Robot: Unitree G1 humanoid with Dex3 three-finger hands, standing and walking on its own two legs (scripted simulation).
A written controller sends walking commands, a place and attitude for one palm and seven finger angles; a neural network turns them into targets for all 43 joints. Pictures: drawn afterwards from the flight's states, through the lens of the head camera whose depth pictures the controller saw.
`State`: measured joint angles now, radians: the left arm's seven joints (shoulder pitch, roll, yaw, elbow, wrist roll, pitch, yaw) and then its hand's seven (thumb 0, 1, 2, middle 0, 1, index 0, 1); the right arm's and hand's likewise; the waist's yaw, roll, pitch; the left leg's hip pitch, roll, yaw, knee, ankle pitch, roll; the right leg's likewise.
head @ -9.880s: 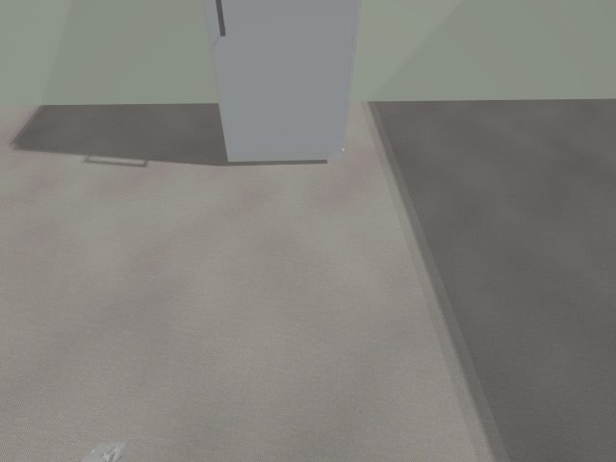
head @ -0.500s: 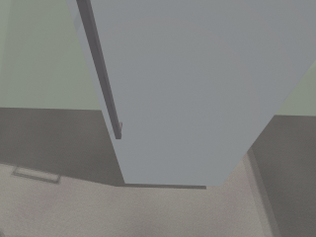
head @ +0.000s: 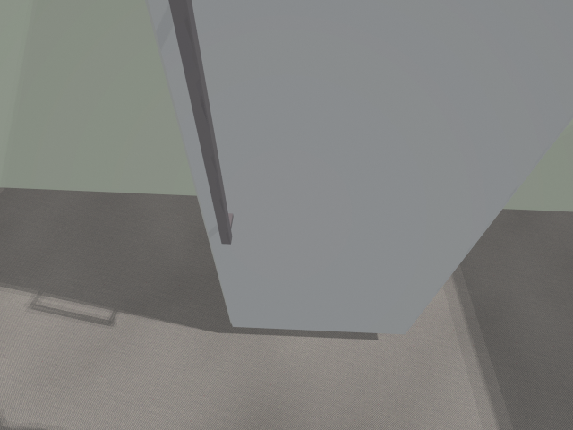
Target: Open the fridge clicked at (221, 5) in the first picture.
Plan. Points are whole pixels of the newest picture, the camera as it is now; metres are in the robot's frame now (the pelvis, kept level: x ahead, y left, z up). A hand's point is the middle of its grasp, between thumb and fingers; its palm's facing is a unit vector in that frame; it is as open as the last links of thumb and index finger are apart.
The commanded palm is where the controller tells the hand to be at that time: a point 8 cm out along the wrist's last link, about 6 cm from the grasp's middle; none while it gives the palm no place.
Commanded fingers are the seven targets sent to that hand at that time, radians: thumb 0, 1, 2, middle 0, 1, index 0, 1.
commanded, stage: come to a stop and stand still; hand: left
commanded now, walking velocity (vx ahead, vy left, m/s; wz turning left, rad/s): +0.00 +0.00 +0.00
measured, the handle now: (212, 144) +0.47 +0.15 +0.14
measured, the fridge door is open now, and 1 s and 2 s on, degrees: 0 0 0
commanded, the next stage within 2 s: look again from close up in 0.86 s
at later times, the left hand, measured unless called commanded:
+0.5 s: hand out of the picture -0.06 +0.21 -0.16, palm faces +0.02 -0.98 -0.21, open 7.4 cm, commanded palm none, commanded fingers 0.00 0.90 0.90 -0.20 -0.30 -0.20 -0.30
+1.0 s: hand out of the picture -0.05 +0.19 -0.16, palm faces +0.03 -0.98 -0.19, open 7.3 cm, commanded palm none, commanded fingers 0.00 0.90 0.90 -0.20 -0.30 -0.20 -0.30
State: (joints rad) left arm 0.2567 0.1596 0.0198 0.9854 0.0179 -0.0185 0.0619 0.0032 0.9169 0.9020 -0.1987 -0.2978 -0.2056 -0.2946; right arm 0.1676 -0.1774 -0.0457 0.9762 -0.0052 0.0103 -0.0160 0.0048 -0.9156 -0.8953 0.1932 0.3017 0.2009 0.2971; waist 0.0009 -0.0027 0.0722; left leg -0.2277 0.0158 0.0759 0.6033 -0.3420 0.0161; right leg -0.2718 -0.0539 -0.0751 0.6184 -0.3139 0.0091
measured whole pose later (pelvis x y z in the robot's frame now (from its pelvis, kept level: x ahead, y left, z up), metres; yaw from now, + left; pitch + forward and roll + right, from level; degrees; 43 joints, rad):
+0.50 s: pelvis -0.06 +0.03 +0.01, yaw +0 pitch -2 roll -1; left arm 0.35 0.17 -0.01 1.03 0.02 0.01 0.03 0.00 0.91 0.90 -0.20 -0.30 -0.20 -0.29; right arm 0.33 -0.20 -0.01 1.04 -0.02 0.02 0.00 0.00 -0.91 -0.90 0.20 0.30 0.20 0.30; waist -0.01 0.02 0.02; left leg -0.25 -0.02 0.09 0.48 -0.20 0.07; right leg -0.28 -0.04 0.00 0.48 -0.23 0.01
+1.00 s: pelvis -0.04 +0.02 +0.01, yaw +1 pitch -1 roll +0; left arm 0.33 0.14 -0.02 1.07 0.02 -0.01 0.03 0.00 0.91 0.90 -0.20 -0.30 -0.20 -0.29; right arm 0.29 -0.16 0.00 1.08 -0.02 -0.01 -0.01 0.00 -0.92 -0.89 0.20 0.30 0.20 0.30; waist 0.00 0.00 0.01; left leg -0.23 -0.04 0.09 0.46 -0.21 0.06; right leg -0.27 -0.04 0.04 0.48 -0.19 0.03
